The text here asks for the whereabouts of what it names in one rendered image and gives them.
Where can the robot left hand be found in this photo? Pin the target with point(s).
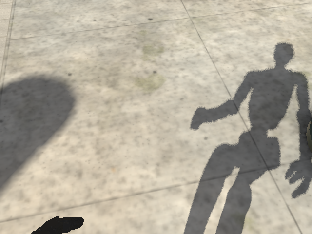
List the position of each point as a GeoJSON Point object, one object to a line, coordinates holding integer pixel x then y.
{"type": "Point", "coordinates": [58, 225]}

